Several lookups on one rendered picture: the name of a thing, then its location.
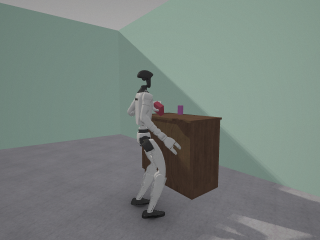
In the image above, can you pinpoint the table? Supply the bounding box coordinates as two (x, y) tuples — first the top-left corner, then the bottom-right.
(142, 112), (222, 200)

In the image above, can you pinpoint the left robot thigh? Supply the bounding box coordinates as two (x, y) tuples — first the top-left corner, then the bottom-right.
(140, 145), (157, 175)

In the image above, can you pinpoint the robot right forearm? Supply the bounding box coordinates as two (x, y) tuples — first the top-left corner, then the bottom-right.
(142, 115), (167, 141)

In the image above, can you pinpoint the robot right hand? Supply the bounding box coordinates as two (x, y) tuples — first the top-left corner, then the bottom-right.
(163, 137), (181, 155)

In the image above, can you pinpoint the robot left hand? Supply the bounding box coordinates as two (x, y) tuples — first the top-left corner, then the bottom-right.
(152, 101), (162, 112)

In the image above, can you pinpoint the right robot upper arm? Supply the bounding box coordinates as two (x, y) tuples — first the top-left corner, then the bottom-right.
(140, 92), (153, 124)

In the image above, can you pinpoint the left robot upper arm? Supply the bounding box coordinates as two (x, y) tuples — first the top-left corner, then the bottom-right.
(127, 99), (136, 117)

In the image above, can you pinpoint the sponge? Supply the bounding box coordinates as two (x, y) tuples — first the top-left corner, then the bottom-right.
(153, 101), (164, 116)

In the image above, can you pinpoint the left robot shin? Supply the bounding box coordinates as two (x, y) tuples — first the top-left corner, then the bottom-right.
(137, 170), (157, 200)

